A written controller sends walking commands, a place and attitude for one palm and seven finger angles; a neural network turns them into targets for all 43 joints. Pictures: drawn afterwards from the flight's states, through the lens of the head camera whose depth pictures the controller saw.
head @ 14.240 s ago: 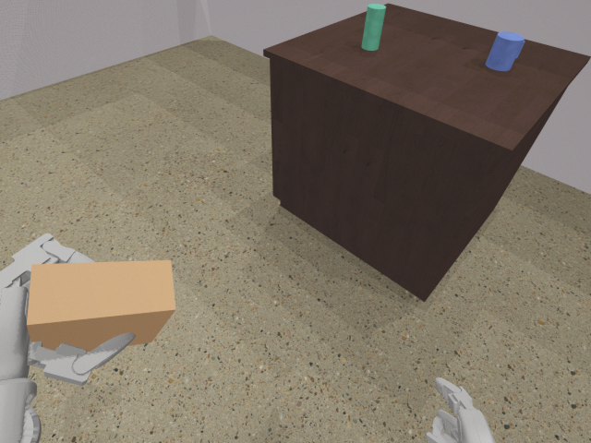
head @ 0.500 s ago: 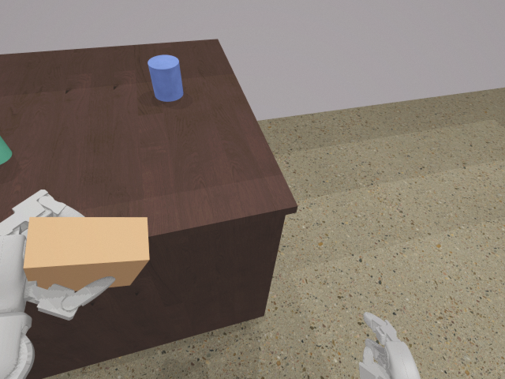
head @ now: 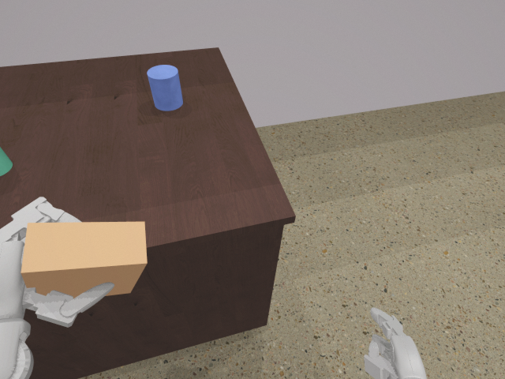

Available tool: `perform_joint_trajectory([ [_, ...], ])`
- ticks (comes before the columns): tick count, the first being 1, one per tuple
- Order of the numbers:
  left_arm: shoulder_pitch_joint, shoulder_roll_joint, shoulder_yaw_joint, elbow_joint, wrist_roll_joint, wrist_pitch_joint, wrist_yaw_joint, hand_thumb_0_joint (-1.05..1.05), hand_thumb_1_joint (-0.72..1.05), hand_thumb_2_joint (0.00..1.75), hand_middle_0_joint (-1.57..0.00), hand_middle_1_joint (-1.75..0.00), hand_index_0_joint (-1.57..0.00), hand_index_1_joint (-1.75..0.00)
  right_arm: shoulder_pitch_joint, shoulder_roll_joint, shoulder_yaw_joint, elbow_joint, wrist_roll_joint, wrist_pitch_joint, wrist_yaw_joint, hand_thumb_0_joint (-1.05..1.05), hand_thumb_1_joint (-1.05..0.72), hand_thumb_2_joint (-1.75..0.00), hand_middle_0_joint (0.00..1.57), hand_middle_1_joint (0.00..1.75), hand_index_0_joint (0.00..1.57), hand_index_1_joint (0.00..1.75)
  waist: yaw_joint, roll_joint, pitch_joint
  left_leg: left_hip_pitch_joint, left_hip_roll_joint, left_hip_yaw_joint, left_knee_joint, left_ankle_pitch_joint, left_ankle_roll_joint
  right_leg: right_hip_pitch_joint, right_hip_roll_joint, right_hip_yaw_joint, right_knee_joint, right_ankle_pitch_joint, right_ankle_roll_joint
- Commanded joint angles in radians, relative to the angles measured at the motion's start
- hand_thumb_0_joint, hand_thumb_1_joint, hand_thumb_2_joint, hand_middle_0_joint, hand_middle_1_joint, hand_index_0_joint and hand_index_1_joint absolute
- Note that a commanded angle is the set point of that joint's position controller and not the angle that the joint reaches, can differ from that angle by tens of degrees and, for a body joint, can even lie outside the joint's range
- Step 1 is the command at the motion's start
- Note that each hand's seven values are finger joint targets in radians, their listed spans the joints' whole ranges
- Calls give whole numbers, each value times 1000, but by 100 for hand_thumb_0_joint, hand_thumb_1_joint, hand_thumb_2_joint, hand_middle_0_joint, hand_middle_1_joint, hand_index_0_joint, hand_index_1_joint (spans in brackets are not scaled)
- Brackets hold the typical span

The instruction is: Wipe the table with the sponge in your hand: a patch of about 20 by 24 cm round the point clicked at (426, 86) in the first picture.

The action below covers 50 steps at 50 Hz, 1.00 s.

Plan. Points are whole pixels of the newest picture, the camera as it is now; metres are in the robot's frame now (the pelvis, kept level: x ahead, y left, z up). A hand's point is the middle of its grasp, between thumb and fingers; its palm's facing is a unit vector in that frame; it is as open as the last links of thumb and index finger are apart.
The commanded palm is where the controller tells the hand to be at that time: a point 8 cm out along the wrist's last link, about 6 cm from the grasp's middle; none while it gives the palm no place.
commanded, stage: look again from close up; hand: left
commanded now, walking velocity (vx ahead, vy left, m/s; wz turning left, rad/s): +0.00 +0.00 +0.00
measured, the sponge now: (104, 262) +0.22 +0.21 +0.13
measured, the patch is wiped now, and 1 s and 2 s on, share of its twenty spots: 0.00 0.00 0.00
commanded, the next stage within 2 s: shuffle to correct the standing spot in 0.26 s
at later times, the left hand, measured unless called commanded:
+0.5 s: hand (59, 271) +0.20 +0.26 +0.14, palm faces +0.37 -0.85 -0.38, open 9.8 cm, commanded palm +0.15 +0.29 +0.17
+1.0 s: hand (128, 193) +0.33 +0.22 +0.14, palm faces +0.25 -0.86 -0.45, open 9.8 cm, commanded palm +0.27 +0.26 +0.17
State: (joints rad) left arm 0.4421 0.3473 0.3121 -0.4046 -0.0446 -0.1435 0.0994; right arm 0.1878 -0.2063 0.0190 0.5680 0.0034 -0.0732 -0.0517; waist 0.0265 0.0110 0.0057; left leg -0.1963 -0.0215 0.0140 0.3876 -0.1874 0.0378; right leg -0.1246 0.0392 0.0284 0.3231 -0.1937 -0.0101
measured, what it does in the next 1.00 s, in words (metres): lifts its right foot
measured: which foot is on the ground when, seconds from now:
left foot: down 0.00-1.00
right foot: down 0.00-0.86, up 0.88-1.00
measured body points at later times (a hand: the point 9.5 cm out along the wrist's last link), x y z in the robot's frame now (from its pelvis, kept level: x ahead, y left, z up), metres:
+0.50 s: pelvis -0.01 +0.01 +0.00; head -0.01 +0.01 +0.45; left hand +0.18 +0.30 +0.16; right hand +0.16 -0.22 -0.08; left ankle +0.01 +0.09 -0.75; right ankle -0.01 -0.12 -0.75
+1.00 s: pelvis +0.07 +0.00 -0.02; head +0.09 +0.00 +0.43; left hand +0.31 +0.26 +0.17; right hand +0.20 -0.25 -0.10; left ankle +0.04 +0.10 -0.75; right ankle +0.04 -0.09 -0.68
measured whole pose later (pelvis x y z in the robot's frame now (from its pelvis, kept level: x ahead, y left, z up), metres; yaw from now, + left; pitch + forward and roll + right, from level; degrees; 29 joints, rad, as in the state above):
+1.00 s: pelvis +0.07 +0.00 -0.02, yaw -8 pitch +0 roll +1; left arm 0.47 0.39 0.38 -0.47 -0.03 -0.17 0.12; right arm 0.22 -0.18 0.00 0.58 0.00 -0.08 -0.02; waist -0.02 -0.03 0.03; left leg -0.18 -0.01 0.13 0.58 -0.39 0.05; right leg -0.48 0.01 -0.01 1.11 -0.44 -0.03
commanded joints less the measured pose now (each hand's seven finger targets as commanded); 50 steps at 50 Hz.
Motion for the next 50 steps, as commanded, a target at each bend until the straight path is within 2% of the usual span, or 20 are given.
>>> perform_joint_trajectory([
  [1,-84,181,131,-230,-16,-76,26,0,10,130,-120,-160,-120,-160,-84,-115,-46,-161,4,-44,-14,0,-90,-90,20,30,20,30,-5,33,-127,91,45,-45,-48,169,-33,-7,-47,25,-45,209,4],
  [10,-111,181,121,-256,-10,-81,29,0,10,130,-120,-160,-120,-160,-83,-118,-46,-157,5,-49,-16,0,-90,-90,20,30,20,30,-7,69,-114,63,56,-66,-89,76,-38,-5,-36,10,-32,128,5],
  [18,-70,180,131,-233,-12,-80,31,0,10,130,-120,-160,-120,-160,-86,-121,-47,-148,5,-56,-17,0,-90,-90,20,30,20,30,-4,47,-111,35,59,-72,-86,48,-38,-1,-46,13,-31,112,4],
  [21,-87,164,115,-223,-8,-83,29,0,10,130,-120,-160,-120,-160,-78,-122,-54,-140,2,-55,-15,0,-90,-90,20,30,20,30,-13,39,-117,32,72,-68,-71,-86,-22,-26,-46,31,-10,20,-8],
  [26,-146,155,102,-238,9,-85,35,0,10,130,-120,-160,-120,-160,-81,-128,-55,-139,2,-59,-22,0,-90,-90,20,30,20,30,-19,120,-40,-73,145,-166,-137,-448,30,-107,-16,16,115,-171,-21],
  [30,-165,165,113,-253,16,-89,44,0,10,130,-120,-160,-120,-160,-75,-123,-53,-138,0,-66,-26,0,-90,-90,20,30,20,30,-17,130,-31,-84,190,-193,-101,-430,61,-128,-17,-4,190,-137,-30],
  [31,-148,164,120,-242,15,-89,45,0,10,130,-120,-160,-120,-160,-68,-122,-54,-136,1,-66,-25,0,-90,-90,20,30,20,30,-14,89,-48,-85,180,-172,-57,-369,58,-103,-25,12,172,-114,-38],
  [33,-134,173,127,-242,11,-92,46,0,10,130,-120,-160,-120,-160,-65,-124,-59,-135,2,-63,-20,0,-90,-90,20,30,20,30,-19,6,-68,-96,118,-86,86,-232,36,-82,-73,122,122,-75,-74],
  [35,-132,178,131,-242,6,-98,44,0,10,130,-120,-160,-120,-160,-62,-116,-61,-134,7,-61,-11,0,-90,-90,20,30,20,30,-19,-94,-70,-138,57,15,298,-122,3,-66,-172,321,57,-25,-138],
  [37,-159,191,137,-257,3,-108,46,0,10,130,-120,-160,-120,-160,-66,-114,-62,-139,14,-57,3,0,-90,-90,20,30,20,30,-14,-132,-67,-270,33,31,424,-140,-24,48,-270,462,46,166,-210],
  [38,-163,200,141,-260,3,-110,47,0,10,130,-120,-160,-120,-160,-66,-117,-62,-135,17,-55,9,0,-90,-90,20,30,20,30,-15,-117,-61,-299,38,16,440,-190,-27,71,-288,467,67,233,-226],
  [40,-151,202,154,-277,1,-124,46,0,10,130,-120,-160,-120,-160,-58,-109,-53,-132,16,-49,15,0,-90,-90,20,30,20,30,-15,-70,-48,-219,67,-2,292,-207,-9,30,-257,368,173,306,-196],
  [41,-137,201,161,-271,-3,-123,45,0,10,130,-120,-160,-120,-160,-49,-105,-51,-125,13,-42,14,0,-90,-90,20,30,20,30,-33,-26,-70,-49,59,7,173,-88,5,-76,-195,273,254,270,-147],
  [42,-118,204,173,-291,-11,-125,40,0,10,130,-120,-160,-120,-160,-42,-124,-63,-131,15,-40,10,0,-90,-90,20,30,20,30,-46,71,-118,160,95,-76,101,68,42,-217,-85,144,413,223,-78],
  [43,-99,206,173,-315,-16,-127,40,0,10,130,-120,-160,-120,-160,-50,-140,-68,-138,18,-37,6,0,-90,-90,20,30,20,30,-53,247,-157,354,242,-282,40,225,108,-421,0,19,623,-6,-13],
  [44,-104,210,172,-355,-9,-133,47,0,10,130,-120,-160,-120,-160,-47,-116,-63,-151,5,-41,7,0,-90,-90,20,30,20,30,-62,297,-132,408,346,-433,-19,413,172,-568,14,-9,804,-334,-9],
  [45,-103,230,179,-357,-1,-130,48,0,10,130,-120,-160,-120,-160,-52,-111,-62,-145,-9,-50,12,0,-90,-90,20,30,20,30,-59,188,-95,351,369,-445,-24,431,194,-604,-16,20,903,-338,-21],
  [46,-80,222,180,-347,-3,-124,44,0,10,130,-120,-160,-120,-160,-43,-121,-73,-136,-5,-55,16,0,-90,-90,20,30,20,30,-53,112,-66,308,358,-374,-19,421,203,-631,-42,18,919,-312,-21],
  [47,-42,213,181,-338,-2,-117,40,0,10,130,-120,-160,-120,-160,-40,-127,-80,-128,0,-58,17,0,-90,-90,20,30,20,30,-44,99,-49,265,333,-287,-13,397,200,-632,-60,5,884,-274,-18],
  [50,-2,216,195,-361,1,-115,41,0,10,130,-120,-160,-120,-160,-48,-116,-67,-137,7,-71,18,0,-90,-90,20,30,20,30,-27,142,-40,129,257,-101,-5,451,119,-457,-81,-88,600,-137,-15],
])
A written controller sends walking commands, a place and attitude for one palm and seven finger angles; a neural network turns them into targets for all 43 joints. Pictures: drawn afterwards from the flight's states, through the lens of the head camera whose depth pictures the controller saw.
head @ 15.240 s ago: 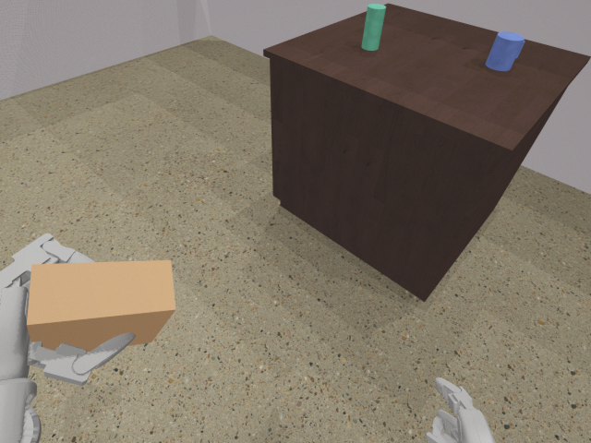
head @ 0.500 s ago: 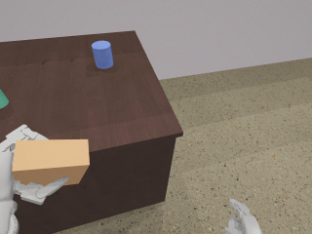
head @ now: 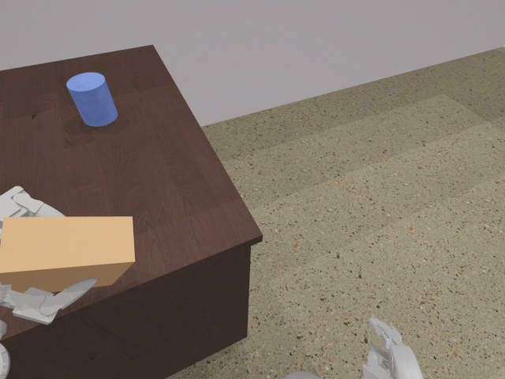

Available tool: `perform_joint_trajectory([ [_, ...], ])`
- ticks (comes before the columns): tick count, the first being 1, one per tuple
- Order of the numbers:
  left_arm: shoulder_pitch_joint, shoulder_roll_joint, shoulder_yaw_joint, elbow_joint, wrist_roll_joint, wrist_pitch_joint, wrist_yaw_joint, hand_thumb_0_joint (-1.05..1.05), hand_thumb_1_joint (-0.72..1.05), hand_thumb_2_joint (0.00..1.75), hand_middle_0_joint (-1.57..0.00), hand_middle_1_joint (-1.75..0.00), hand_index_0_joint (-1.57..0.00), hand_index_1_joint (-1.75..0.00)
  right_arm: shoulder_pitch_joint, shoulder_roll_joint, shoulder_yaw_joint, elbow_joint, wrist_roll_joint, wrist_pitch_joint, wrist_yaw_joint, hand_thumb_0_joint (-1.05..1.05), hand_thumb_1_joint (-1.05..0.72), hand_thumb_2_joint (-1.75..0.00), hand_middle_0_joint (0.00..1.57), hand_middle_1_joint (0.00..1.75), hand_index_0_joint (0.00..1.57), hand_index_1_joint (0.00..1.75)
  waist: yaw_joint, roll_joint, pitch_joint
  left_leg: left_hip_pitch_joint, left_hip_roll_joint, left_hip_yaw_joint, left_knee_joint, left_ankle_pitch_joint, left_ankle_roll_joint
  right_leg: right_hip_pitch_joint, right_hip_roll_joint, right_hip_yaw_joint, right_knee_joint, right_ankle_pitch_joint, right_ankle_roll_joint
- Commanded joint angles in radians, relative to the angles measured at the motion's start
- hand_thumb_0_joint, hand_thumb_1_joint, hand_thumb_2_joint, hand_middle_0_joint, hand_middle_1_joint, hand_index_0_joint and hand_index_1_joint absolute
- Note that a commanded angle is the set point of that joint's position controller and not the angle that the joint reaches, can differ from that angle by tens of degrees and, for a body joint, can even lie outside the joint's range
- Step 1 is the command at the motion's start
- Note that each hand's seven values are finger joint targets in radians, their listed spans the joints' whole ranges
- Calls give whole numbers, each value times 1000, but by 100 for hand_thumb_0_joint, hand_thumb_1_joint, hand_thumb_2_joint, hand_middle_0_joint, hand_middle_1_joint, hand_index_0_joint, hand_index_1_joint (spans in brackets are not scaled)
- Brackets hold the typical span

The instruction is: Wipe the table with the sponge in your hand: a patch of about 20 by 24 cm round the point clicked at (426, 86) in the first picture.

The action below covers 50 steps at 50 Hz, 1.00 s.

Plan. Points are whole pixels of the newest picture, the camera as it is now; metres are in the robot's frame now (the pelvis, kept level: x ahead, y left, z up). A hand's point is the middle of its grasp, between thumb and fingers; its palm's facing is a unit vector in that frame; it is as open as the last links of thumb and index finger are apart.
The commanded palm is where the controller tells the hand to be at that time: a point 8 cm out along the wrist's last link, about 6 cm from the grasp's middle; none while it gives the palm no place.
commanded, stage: come to a stop and stand still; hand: left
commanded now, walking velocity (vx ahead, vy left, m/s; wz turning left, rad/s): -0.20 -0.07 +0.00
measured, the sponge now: (86, 256) +0.23 +0.21 +0.14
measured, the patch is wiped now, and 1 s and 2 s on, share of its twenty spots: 0.00 0.00 0.00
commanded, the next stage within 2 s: look again from close up in 1.06 s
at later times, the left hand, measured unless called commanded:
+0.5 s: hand (45, 214) +0.26 +0.26 +0.18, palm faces +0.40 -0.82 -0.40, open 9.8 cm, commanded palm +0.22 +0.29 +0.19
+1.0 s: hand (59, 193) +0.30 +0.26 +0.17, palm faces +0.36 -0.84 -0.40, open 9.8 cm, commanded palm +0.25 +0.30 +0.19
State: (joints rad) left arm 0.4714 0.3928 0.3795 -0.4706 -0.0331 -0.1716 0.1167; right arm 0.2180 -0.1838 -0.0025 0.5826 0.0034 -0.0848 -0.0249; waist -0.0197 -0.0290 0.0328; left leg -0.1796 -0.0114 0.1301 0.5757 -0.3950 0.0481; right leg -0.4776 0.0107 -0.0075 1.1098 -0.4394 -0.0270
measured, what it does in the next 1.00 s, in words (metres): steps on the spot: right foot, then left foot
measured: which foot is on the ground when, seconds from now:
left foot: down 0.00-0.12, up 0.14-0.36, down 0.38-1.00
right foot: up 0.00-0.08, down 0.10-1.00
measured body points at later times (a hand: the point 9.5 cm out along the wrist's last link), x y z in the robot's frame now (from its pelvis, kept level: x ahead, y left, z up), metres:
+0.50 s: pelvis +0.05 +0.01 +0.01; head +0.07 +0.02 +0.45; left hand +0.24 +0.30 +0.20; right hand +0.24 -0.22 -0.07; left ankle +0.10 +0.14 -0.73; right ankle +0.09 -0.09 -0.73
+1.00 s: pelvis +0.08 +0.02 +0.02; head +0.09 +0.02 +0.47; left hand +0.28 +0.31 +0.19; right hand +0.24 -0.21 -0.07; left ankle +0.10 +0.14 -0.73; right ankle +0.09 -0.09 -0.73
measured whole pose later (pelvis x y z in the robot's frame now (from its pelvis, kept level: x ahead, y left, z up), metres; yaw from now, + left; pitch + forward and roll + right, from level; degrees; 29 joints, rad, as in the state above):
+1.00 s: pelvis +0.08 +0.02 +0.02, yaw -2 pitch -1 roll -1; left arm 0.47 0.36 0.33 -0.47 -0.05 -0.11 0.14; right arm 0.21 -0.21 0.01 0.60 0.02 -0.08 -0.06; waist 0.01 0.01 0.03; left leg -0.22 0.04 0.04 0.45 -0.22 -0.01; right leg -0.20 -0.01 -0.06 0.41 -0.19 0.00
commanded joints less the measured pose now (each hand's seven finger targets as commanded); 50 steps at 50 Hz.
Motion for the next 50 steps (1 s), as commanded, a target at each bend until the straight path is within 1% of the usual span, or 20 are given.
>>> perform_joint_trajectory([
  [1,-15,167,129,-285,-11,-83,25,0,10,130,-120,-160,-120,-160,-75,-136,-37,-156,6,-61,-10,0,-90,-90,20,30,20,30,19,192,-80,75,219,-146,-161,732,66,2,-37,-83,-307,171,1],
  [3,-12,180,152,-261,-17,-74,29,0,10,130,-120,-160,-120,-160,-92,-131,-19,-167,8,-55,-17,0,-90,-90,20,30,20,30,26,193,-137,-2,183,-78,-19,804,-8,276,7,-136,-541,321,-4],
  [4,-22,185,170,-249,-22,-75,29,0,10,130,-120,-160,-120,-160,-90,-134,-23,-169,14,-51,-19,0,-90,-90,20,30,20,30,32,159,-169,-67,163,-58,82,741,-31,433,7,-132,-625,461,-15],
  [5,-30,204,190,-246,-19,-77,33,0,10,130,-120,-160,-120,-160,-86,-135,-29,-175,18,-52,-18,0,-90,-90,20,30,20,30,34,64,-229,-183,104,-34,249,597,-48,604,-64,-30,-606,779,-58],
  [6,-22,213,203,-240,-30,-87,37,0,10,130,-120,-160,-120,-160,-84,-130,-35,-182,17,-66,-16,0,-90,-90,20,30,20,30,28,-21,-282,-289,11,-27,447,345,-72,684,-205,150,-577,1140,-143],
  [7,14,208,215,-235,-45,-97,42,0,10,130,-120,-160,-120,-160,-68,-132,-49,-183,22,-76,-6,0,-90,-90,20,30,20,30,41,-154,-295,-369,-19,-109,634,-94,-74,678,-355,360,-608,1260,-237],
  [8,37,179,197,-219,-49,-94,39,0,10,130,-120,-160,-120,-160,-64,-134,-41,-174,24,-69,-2,0,-90,-90,20,30,20,30,42,-155,-257,-371,18,-206,687,-149,-66,582,-390,411,-639,1115,-240],
  [9,48,186,204,-238,-46,-93,46,0,10,130,-120,-160,-120,-160,-78,-122,-29,-159,25,-58,-2,0,-90,-90,20,30,20,30,40,-95,-226,-380,60,-232,639,-137,-69,532,-396,371,-646,969,-227],
  [10,49,175,193,-254,-34,-96,54,0,10,130,-120,-160,-120,-160,-102,-108,-14,-149,19,-46,-5,0,-90,-90,20,30,20,30,34,-25,-203,-334,79,-207,541,-115,-76,462,-363,293,-652,909,-196],
  [12,17,161,159,-288,-24,-97,62,0,10,130,-120,-160,-120,-160,-128,-96,-3,-146,9,-31,-22,0,-90,-90,20,30,20,30,31,-36,-172,-184,69,-140,316,-54,-72,310,-292,162,-684,757,-132],
  [14,-4,172,158,-310,-25,-91,67,0,10,130,-120,-160,-120,-160,-131,-97,-5,-134,-1,-35,-41,0,-90,-90,20,30,20,30,31,-84,-172,-98,38,-84,150,53,-65,259,-261,118,-701,573,-97],
  [16,-16,166,138,-321,-25,-78,68,0,10,130,-120,-160,-120,-160,-115,-102,-17,-131,-3,-42,-49,0,-90,-90,20,30,20,30,30,-56,-153,-1,21,-76,-2,179,-58,194,-238,121,-715,363,-60],
  [18,-41,183,146,-341,-27,-76,68,0,10,130,-120,-160,-120,-160,-123,-121,-31,-136,2,-49,-63,0,-90,-90,20,30,20,30,34,29,-126,34,94,-161,-117,222,-34,148,-180,111,-667,199,-22],
  [20,-66,168,132,-303,-28,-72,60,0,10,130,-120,-160,-120,-160,-130,-134,-31,-154,14,-53,-70,0,-90,-90,20,30,20,30,43,96,-113,-56,158,-227,-185,171,-9,193,-87,79,-652,106,14],
  [21,-87,162,133,-287,-26,-68,56,0,10,130,-120,-160,-120,-160,-126,-132,-23,-155,13,-54,-68,0,-90,-90,20,30,20,30,36,174,-91,-138,169,-253,-241,111,-7,253,-60,42,-615,133,22],
  [23,-140,142,110,-273,-15,-67,50,0,10,130,-120,-160,-120,-160,-142,-123,-15,-158,14,-66,-67,0,-90,-90,20,30,20,30,43,208,-81,-219,182,-249,-280,49,-4,334,-49,25,-578,185,23],
  [26,-156,96,51,-219,-10,-53,42,0,10,130,-120,-160,-120,-160,-109,-128,-20,-154,13,-76,-56,0,-90,-90,20,30,20,30,41,134,-94,-198,163,-221,-261,30,-17,343,-49,32,-637,210,23],
  [29,-174,76,17,-220,-9,-35,39,0,10,130,-120,-160,-120,-160,-107,-130,-17,-151,8,-79,-50,0,-90,-90,20,30,20,30,35,132,-95,-164,136,-194,-251,40,-32,326,-48,37,-696,211,23],
  [38,-113,141,85,-262,-22,-11,48,0,10,130,-120,-160,-120,-160,-119,-119,-14,-154,9,-64,-47,0,-90,-90,20,30,20,30,35,102,-148,-80,94,-159,-215,215,-51,373,-60,36,-749,339,16],
  [50,-70,117,59,-217,-28,-7,48,0,10,130,-120,-160,-120,-160,-114,-134,-27,-151,17,-46,-53,0,-90,-90,20,30,20,30,33,70,-139,-50,93,-148,-211,271,-45,380,-71,24,-751,394,20],
])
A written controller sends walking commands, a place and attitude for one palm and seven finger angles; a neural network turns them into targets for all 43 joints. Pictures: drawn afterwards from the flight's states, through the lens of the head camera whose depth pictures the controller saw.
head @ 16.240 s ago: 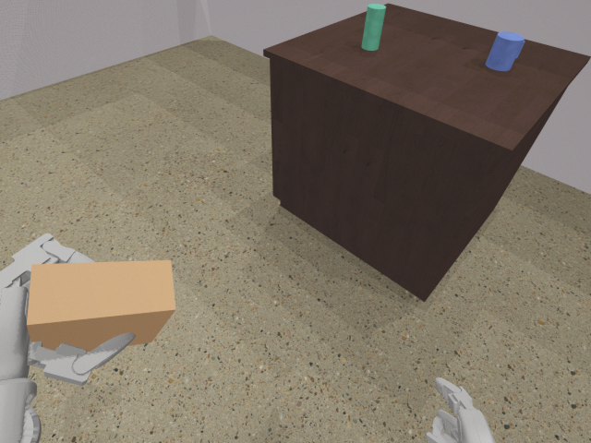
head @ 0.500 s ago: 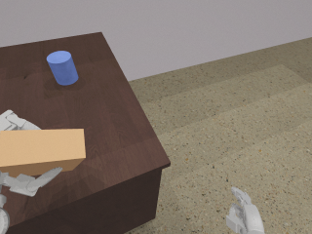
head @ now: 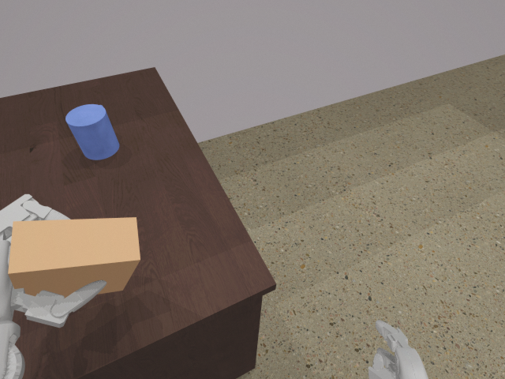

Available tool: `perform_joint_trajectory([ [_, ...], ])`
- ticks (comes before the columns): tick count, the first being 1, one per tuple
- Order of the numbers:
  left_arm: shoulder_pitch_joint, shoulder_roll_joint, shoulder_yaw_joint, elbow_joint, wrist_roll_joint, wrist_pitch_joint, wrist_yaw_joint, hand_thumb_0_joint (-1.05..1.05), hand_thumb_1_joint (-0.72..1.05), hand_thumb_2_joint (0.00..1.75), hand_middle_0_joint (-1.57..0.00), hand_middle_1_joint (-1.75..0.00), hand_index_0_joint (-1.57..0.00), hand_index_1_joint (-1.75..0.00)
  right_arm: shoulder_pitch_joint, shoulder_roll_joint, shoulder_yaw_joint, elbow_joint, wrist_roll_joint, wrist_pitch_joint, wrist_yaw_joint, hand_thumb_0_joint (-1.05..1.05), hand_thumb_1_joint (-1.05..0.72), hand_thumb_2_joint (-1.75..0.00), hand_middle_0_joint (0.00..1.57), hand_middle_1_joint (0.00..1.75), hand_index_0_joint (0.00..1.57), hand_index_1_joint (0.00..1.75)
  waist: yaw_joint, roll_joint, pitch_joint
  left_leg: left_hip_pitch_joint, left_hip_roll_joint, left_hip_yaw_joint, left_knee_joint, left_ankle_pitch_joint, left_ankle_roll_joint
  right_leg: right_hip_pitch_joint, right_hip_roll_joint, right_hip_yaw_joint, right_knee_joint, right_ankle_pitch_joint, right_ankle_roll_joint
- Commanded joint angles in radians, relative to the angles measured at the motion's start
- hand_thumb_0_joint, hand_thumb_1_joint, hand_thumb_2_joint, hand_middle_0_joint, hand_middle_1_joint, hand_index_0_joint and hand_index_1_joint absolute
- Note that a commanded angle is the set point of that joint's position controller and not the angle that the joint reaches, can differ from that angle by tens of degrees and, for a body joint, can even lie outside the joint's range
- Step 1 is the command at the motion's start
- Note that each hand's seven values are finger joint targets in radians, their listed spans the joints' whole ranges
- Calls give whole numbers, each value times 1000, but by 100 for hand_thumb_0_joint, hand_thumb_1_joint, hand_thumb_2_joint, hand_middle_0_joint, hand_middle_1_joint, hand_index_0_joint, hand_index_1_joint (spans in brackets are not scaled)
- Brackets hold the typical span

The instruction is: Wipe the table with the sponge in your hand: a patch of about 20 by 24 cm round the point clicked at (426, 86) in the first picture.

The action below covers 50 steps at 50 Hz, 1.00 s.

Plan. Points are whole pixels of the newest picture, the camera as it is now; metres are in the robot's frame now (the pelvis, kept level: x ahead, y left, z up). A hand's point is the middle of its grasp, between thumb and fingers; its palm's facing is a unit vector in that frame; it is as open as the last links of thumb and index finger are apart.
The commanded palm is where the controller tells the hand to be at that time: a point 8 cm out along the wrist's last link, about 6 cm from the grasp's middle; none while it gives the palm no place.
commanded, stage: come to a stop and stand still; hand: left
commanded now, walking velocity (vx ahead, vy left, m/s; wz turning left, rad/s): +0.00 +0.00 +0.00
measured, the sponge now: (95, 260) +0.23 +0.21 +0.14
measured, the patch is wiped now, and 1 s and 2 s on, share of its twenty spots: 0.00 0.00 0.00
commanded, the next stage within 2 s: look again from close up in 0.06 s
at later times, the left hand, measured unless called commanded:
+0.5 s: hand (51, 255) +0.23 +0.27 +0.14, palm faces +0.35 -0.84 -0.41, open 9.7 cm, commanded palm +0.17 +0.30 +0.17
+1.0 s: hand (29, 301) +0.17 +0.26 +0.15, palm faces +0.36 -0.83 -0.43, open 9.7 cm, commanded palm +0.10 +0.29 +0.17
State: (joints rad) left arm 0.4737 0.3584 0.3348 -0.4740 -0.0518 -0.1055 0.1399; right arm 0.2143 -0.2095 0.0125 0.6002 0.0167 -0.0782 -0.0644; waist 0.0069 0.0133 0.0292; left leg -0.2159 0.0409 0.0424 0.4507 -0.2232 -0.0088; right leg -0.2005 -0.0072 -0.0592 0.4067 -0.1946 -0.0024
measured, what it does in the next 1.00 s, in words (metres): stands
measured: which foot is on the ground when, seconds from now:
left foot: down 0.00-1.00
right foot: down 0.00-1.00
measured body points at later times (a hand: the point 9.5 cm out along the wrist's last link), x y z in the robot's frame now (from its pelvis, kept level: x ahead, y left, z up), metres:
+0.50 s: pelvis +0.02 +0.02 -0.01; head +0.06 +0.02 +0.44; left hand +0.21 +0.31 +0.16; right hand +0.18 -0.22 -0.09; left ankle +0.01 +0.12 -0.74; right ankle +0.01 -0.12 -0.74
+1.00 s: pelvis -0.05 +0.01 -0.02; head +0.03 +0.02 +0.43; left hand +0.14 +0.30 +0.17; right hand +0.17 -0.19 -0.10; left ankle +0.01 +0.12 -0.74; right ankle +0.01 -0.12 -0.74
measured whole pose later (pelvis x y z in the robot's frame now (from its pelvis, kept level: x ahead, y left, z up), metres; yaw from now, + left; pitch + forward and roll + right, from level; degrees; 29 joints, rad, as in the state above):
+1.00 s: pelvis -0.05 +0.01 -0.02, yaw +2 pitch +1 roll +0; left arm 0.45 0.42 0.38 -0.55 -0.10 -0.23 0.09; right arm 0.11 -0.19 0.00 0.57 0.03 -0.17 0.02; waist 0.05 -0.02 0.14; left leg -0.41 0.01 0.02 0.60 -0.22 0.01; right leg -0.39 -0.04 -0.06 0.59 -0.22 0.01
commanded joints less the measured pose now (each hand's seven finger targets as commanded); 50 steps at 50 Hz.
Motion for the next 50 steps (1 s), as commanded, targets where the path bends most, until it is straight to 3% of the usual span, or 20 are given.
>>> perform_joint_trajectory([
  [1,-73,147,99,-208,-7,-72,25,0,10,130,-120,-160,-120,-160,-109,-109,-43,-168,4,-51,-13,0,-90,-90,20,30,20,30,6,28,-129,-11,40,-56,-82,97,13,97,-56,79,-52,153,-6],
  [7,-107,161,105,-237,-5,-77,31,0,10,130,-120,-160,-120,-160,-112,-110,-46,-170,3,-46,-14,0,-90,-90,20,30,20,30,7,39,-132,-6,34,-59,-77,100,16,109,-61,82,-52,155,-10],
  [8,-1078,946,432,-467,25,-248,25,0,10,130,-120,-160,-120,-160,-29,-137,92,-253,55,-40,-82,0,-90,-90,20,30,20,30,-32,214,-56,-186,25,-111,-109,-141,70,145,-6,59,61,-60,69],
  [9,-661,407,323,-89,23,-196,15,0,10,130,-120,-160,-120,-160,-43,-39,-11,-192,35,-80,-61,0,-90,-90,20,30,20,30,23,70,-127,-81,72,-95,-47,-84,42,-40,-43,43,31,-211,11],
  [11,-413,352,245,24,6,-180,13,0,10,130,-120,-160,-120,-160,-67,-140,-27,-159,-22,-105,-3,0,-90,-90,20,30,20,30,31,74,-115,-32,1,-49,-12,-28,16,-25,-63,101,-51,-9,-40],
  [13,-229,270,176,23,-22,-191,-3,0,10,130,-120,-160,-120,-160,-76,-156,-36,-147,-16,-125,41,0,-90,-90,20,30,20,30,39,45,-188,6,-4,-51,23,43,16,1,-86,131,-21,70,-50],
  [14,-143,210,117,-35,-35,-204,-8,0,10,130,-120,-160,-120,-160,-38,-149,-39,-168,-11,-133,56,0,-90,-90,20,30,20,30,45,17,-167,-26,-9,-59,30,82,18,15,-96,117,-13,122,-47],
  [16,-35,204,115,-61,-56,-218,0,0,10,130,-120,-160,-120,-160,-28,-157,-46,-167,-1,-152,85,0,-90,-90,20,30,20,30,58,-40,-171,-22,-17,-63,49,162,18,31,-98,114,6,217,-41],
  [18,-45,251,162,-64,-63,-227,11,0,10,130,-120,-160,-120,-160,-50,-172,-53,-152,5,-160,91,0,-90,-90,20,30,20,30,54,-37,-199,9,-10,-68,35,195,17,23,-88,103,31,231,-29],
  [19,-49,223,146,-78,-64,-238,9,0,10,130,-120,-160,-120,-160,-30,-152,-49,-154,6,-160,85,0,-90,-90,20,30,20,30,49,-67,-170,-7,-9,-72,28,235,17,32,-88,86,33,276,-24],
  [21,-105,272,190,-91,-63,-250,11,0,10,130,-120,-160,-120,-160,-42,-161,-51,-141,1,-162,80,0,-90,-90,20,30,20,30,42,-64,-151,-3,-13,-83,27,251,14,22,-89,90,35,290,-22],
  [23,-192,339,232,-121,-59,-250,12,0,10,130,-120,-160,-120,-160,-73,-176,-53,-135,-2,-159,73,0,-90,-90,20,30,20,30,35,-5,-170,21,-9,-98,12,237,17,9,-86,94,51,235,-18],
  [24,-196,285,188,-131,-54,-252,6,0,10,130,-120,-160,-120,-160,-58,-150,-51,-128,-1,-157,66,0,-90,-90,20,30,20,30,32,9,-162,14,-3,-103,6,280,20,34,-90,73,62,258,-18],
  [28,-188,312,191,-215,-52,-232,9,0,10,130,-120,-160,-120,-160,-85,-160,-56,-132,9,-173,68,0,-90,-90,20,30,20,30,35,88,-230,78,8,-130,15,381,21,55,-85,75,98,261,-12],
  [31,-131,280,167,-294,-49,-229,10,0,10,130,-120,-160,-120,-160,-59,-153,-60,-138,12,-183,75,0,-90,-90,20,30,20,30,39,118,-218,74,40,-160,33,561,7,44,-84,54,118,269,-3],
  [34,-78,241,163,-296,-47,-222,7,0,10,130,-120,-160,-120,-160,-52,-144,-74,-142,9,-181,80,0,-90,-90,20,30,20,30,40,138,-228,91,102,-184,-1,656,8,-13,-77,40,192,77,7],
  [39,-79,216,181,-214,-51,-199,-4,0,10,130,-120,-160,-120,-160,-71,-133,-84,-149,6,-154,78,0,-90,-90,20,30,20,30,38,96,-166,-41,153,-174,-46,438,28,-22,-86,61,222,-27,10],
  [45,-89,239,180,-306,-64,-200,-21,0,10,130,-120,-160,-120,-160,-95,-135,-83,-174,23,-145,75,0,-90,-90,20,30,20,30,40,-5,-191,-74,56,-141,84,200,21,-29,-148,170,99,231,-25],
  [47,-65,260,196,-305,-68,-202,-21,0,10,130,-120,-160,-120,-160,-95,-121,-82,-165,21,-145,72,0,-90,-90,20,30,20,30,38,-58,-191,-68,25,-130,138,106,16,-78,-193,202,52,190,-52],
  [50,-61,274,209,-339,-78,-196,-12,0,10,130,-120,-160,-120,-160,-115,-120,-84,-166,20,-132,64,0,-90,-90,20,30,20,30,34,-46,-177,-77,23,-151,139,-15,20,-142,-217,209,20,42,-70],
])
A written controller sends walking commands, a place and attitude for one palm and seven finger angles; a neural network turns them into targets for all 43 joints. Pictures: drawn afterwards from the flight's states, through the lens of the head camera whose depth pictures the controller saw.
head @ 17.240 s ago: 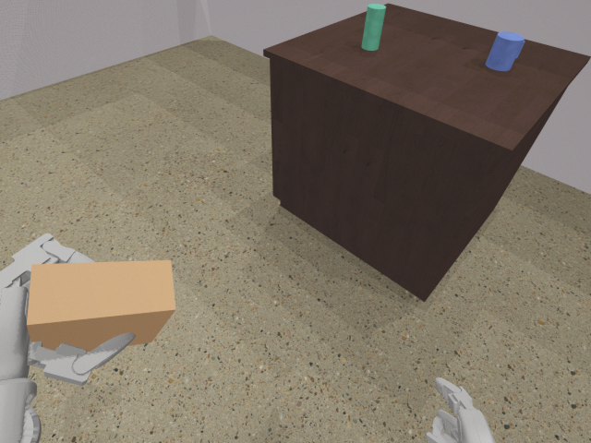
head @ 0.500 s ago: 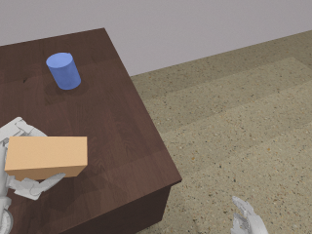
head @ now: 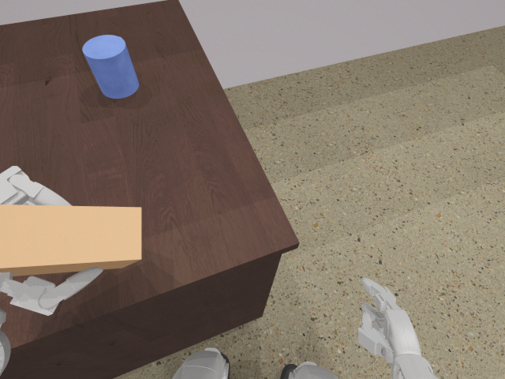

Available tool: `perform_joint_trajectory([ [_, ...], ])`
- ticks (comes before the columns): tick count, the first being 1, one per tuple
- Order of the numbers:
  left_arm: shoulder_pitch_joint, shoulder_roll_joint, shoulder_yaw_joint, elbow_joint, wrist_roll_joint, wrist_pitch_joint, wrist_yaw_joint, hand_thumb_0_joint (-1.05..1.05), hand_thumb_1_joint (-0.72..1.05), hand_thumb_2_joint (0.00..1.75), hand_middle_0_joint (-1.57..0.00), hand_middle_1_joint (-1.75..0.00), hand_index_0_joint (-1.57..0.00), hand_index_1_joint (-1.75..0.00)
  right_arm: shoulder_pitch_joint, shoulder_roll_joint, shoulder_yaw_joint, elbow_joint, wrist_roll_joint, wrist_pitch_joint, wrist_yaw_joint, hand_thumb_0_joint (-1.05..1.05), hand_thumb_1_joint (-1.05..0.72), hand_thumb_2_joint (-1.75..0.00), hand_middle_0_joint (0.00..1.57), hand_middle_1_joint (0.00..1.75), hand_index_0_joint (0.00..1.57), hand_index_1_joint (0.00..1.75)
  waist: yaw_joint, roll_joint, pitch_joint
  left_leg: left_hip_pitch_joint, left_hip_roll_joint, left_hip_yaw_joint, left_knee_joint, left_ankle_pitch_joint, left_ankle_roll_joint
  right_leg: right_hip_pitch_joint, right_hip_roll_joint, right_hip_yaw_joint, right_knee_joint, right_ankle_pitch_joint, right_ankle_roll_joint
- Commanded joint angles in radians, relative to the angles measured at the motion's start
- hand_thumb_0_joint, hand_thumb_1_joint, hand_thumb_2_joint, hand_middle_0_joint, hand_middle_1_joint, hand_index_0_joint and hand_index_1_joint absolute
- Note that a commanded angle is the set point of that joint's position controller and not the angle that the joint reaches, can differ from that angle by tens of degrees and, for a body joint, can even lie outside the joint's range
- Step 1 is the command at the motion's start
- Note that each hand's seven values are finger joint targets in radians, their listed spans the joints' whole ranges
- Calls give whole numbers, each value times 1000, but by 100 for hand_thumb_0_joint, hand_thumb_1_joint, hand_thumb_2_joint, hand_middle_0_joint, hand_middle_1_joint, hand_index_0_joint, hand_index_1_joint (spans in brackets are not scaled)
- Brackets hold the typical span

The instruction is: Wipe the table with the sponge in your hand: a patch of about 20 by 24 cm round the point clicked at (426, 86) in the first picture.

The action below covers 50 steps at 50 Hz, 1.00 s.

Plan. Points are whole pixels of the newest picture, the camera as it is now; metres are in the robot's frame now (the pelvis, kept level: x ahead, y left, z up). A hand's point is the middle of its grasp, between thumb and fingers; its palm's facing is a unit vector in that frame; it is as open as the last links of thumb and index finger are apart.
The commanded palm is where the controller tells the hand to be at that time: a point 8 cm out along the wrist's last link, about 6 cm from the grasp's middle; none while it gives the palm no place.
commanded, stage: shuffle to correct the standing spot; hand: left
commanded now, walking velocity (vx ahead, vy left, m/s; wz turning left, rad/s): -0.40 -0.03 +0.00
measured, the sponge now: (93, 242) +0.23 +0.21 +0.14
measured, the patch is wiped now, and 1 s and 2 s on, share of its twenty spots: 0.00 0.00 0.00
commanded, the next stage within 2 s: come to a stop and stand still in 0.10 s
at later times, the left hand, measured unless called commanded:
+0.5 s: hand (39, 308) +0.16 +0.23 +0.15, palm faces +0.29 -0.86 -0.41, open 9.7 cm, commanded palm +0.10 +0.27 +0.19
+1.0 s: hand (40, 261) +0.20 +0.24 +0.17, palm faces +0.28 -0.87 -0.42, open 9.7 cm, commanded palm +0.13 +0.28 +0.19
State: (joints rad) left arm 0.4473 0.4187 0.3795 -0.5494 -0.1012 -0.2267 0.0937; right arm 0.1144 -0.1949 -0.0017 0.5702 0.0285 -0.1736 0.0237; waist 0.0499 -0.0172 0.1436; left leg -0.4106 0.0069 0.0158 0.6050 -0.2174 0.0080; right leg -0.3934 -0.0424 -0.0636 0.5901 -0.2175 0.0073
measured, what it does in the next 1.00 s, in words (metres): steps on the spot: left foot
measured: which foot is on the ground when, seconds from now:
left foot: down 0.00-0.30, up 0.32-0.42, down 0.44-1.00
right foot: down 0.00-1.00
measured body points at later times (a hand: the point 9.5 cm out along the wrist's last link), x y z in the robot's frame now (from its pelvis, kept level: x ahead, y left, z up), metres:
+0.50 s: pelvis -0.07 +0.00 +0.00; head -0.03 +0.02 +0.45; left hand +0.14 +0.27 +0.18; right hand +0.10 -0.24 -0.08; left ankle -0.03 +0.13 -0.73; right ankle +0.03 -0.13 -0.72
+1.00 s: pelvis -0.05 +0.02 +0.00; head -0.03 +0.02 +0.45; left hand +0.18 +0.28 +0.19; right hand +0.09 -0.21 -0.08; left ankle -0.03 +0.13 -0.73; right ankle +0.01 -0.12 -0.73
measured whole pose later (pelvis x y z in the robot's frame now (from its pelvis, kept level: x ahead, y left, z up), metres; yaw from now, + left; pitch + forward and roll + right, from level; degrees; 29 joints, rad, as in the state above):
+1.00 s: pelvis -0.05 +0.02 +0.00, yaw -5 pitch -3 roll +0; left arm 0.36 0.37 0.38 -0.40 -0.02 -0.24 0.05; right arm 0.27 -0.19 0.02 0.59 0.03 -0.19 0.03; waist 0.00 -0.02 0.08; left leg -0.25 0.02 0.07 0.63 -0.34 0.01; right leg -0.34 -0.03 0.01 0.60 -0.19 0.02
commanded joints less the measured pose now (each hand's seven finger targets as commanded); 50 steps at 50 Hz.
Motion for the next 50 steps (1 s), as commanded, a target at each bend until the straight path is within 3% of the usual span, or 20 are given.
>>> perform_joint_trajectory([
  [1,-32,217,168,-256,-33,-75,39,0,10,130,-120,-160,-120,-160,-19,-130,-69,-130,8,-35,-27,0,-90,-90,20,30,20,30,-10,-12,-279,104,60,-140,-23,-81,5,33,-184,202,-172,-7,-83],
  [6,-37,226,193,-254,-21,-89,58,0,10,130,-120,-160,-120,-160,-18,-146,-67,-145,9,-35,-47,0,-90,-90,20,30,20,30,-13,183,-232,-113,196,-272,-270,-315,64,104,-36,78,63,-185,-16],
  [8,-40,220,198,-236,-17,-94,54,0,10,130,-120,-160,-120,-160,-29,-146,-68,-145,15,-46,-49,0,-90,-90,20,30,20,30,-9,251,-257,-158,247,-278,-305,-232,80,175,5,47,172,-121,2],
  [11,-33,197,160,-237,-12,-102,27,0,10,130,-120,-160,-120,-160,19,-154,-79,-153,13,-64,-39,0,-90,-90,20,30,20,30,2,101,-275,-108,159,-155,-146,-154,43,168,-54,115,46,7,-22],
  [13,-38,198,138,-193,-14,-83,30,0,10,130,-120,-160,-120,-160,20,-152,-78,-131,10,-62,-33,0,-90,-90,20,30,20,30,-12,-53,-256,8,38,-80,37,-344,-3,-23,-187,315,-238,-357,-85],
  [15,-74,194,102,-223,-11,-28,42,0,10,130,-120,-160,-120,-160,27,-135,-73,-106,-1,-38,-37,0,-90,-90,20,30,20,30,-30,-176,-226,152,-8,-31,345,-245,-27,-188,-332,452,-413,-603,-162],
  [17,-98,205,122,-249,-1,-1,53,0,10,130,-120,-160,-120,-160,-12,-122,-45,-87,-14,-32,-43,0,-90,-90,20,30,20,30,-43,-189,-210,204,18,-48,327,-218,-19,-204,-319,368,-376,-492,-155],
  [20,-61,186,131,-235,23,-14,68,0,10,130,-120,-160,-120,-160,-16,-131,-27,-87,-24,-44,-66,0,-90,-90,20,30,20,30,-44,4,-189,207,22,-34,-124,-235,20,-51,-160,197,-219,-374,-75],
  [22,-68,171,129,-255,34,-32,64,0,10,130,-120,-160,-120,-160,3,-160,-44,-107,-20,-61,-72,0,-90,-90,20,30,20,30,-35,150,-208,110,115,-160,-267,-182,63,112,-31,84,-49,-217,-21],
  [24,-29,163,138,-228,49,-34,63,0,10,130,-120,-160,-120,-160,-12,-144,-48,-117,-6,-48,-73,0,-90,-90,20,30,20,30,-39,266,-218,-71,185,-234,-376,-474,82,215,-6,34,60,-222,2],
  [27,-30,167,133,-193,50,-26,35,0,10,130,-120,-160,-120,-160,-6,-158,-66,-125,-4,-42,-61,0,-90,-90,20,30,20,30,-39,151,-189,-119,127,-136,-274,-446,59,264,-1,28,-1,-193,4],
  [31,-57,151,100,-162,41,-14,6,0,10,130,-120,-160,-120,-160,13,-154,-59,-107,-21,-41,-61,0,-90,-90,20,30,20,30,-58,-25,-160,92,22,-41,-58,-349,37,6,-69,141,-232,-426,-41],
  [36,-85,134,102,-166,52,-7,13,0,10,130,-120,-160,-120,-160,10,-153,-53,-91,-24,-32,-68,0,-90,-90,20,30,20,30,-60,48,-177,96,57,-90,-151,-325,54,62,-35,103,-149,-347,-30],
  [37,-1016,913,670,-347,166,-124,14,0,10,130,-120,-160,-120,-160,196,-126,-56,-37,-87,-83,-82,0,-90,-90,20,30,20,30,16,-84,-229,21,25,75,12,-151,8,121,-69,212,-219,-119,-65],
  [38,-775,576,449,16,94,-88,-7,0,10,130,-120,-160,-120,-160,124,-94,-34,6,-25,-56,-84,0,-90,-90,20,30,20,30,-34,-108,-240,180,12,2,-7,-190,-4,57,-159,239,-242,-122,-107],
  [39,-547,328,243,204,70,-63,-43,0,10,130,-120,-160,-120,-160,89,-83,-14,-11,-42,-62,-73,0,-90,-90,20,30,20,30,-34,-54,-259,266,-13,33,-79,-234,-3,2,-96,253,-251,-274,-98],
  [41,-344,157,63,148,35,-69,-69,0,10,130,-120,-160,-120,-160,64,-131,-30,-77,-13,-70,-59,0,-90,-90,20,30,20,30,-25,158,-115,139,1,30,-196,-381,23,5,-45,166,-197,-391,-60],
  [43,-243,29,-17,17,41,-74,-62,0,10,130,-120,-160,-120,-160,25,-131,-29,-125,23,-69,-17,0,-90,-90,20,30,20,30,-19,300,-97,-97,117,-76,-382,-484,69,241,41,38,83,-160,-17],
  [46,-133,126,79,-57,68,-80,-21,0,10,130,-120,-160,-120,-160,43,-121,-35,-152,27,-72,5,0,-90,-90,20,30,20,30,8,42,-164,-144,112,-28,-260,-327,66,376,35,31,41,-66,6],
  [50,-164,195,170,-86,56,-77,-4,0,10,130,-120,-160,-120,-160,51,-109,-26,-134,-4,-68,-22,0,-90,-90,20,30,20,30,-29,-181,-156,99,-18,31,-57,-254,13,85,-74,219,-289,-336,-63],
])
